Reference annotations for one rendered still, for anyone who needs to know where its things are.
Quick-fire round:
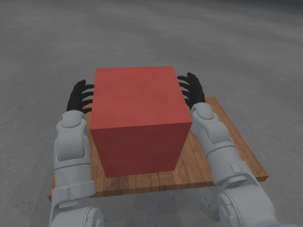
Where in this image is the robot left hand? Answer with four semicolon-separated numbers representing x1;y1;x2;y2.
66;79;95;114

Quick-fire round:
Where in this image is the carton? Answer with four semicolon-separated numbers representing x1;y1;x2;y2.
90;66;192;178

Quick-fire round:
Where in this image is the robot right forearm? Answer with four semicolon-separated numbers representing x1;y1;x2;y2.
190;102;276;215

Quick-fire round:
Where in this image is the robot right upper arm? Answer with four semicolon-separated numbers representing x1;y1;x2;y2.
217;183;300;227

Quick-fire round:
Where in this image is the robot left forearm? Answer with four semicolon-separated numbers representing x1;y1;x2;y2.
48;110;96;227

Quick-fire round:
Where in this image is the table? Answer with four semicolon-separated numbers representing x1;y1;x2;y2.
47;96;269;221

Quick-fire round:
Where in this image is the robot right hand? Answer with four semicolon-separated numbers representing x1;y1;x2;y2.
177;72;205;110

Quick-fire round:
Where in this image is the robot left upper arm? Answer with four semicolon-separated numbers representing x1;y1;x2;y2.
50;206;105;227

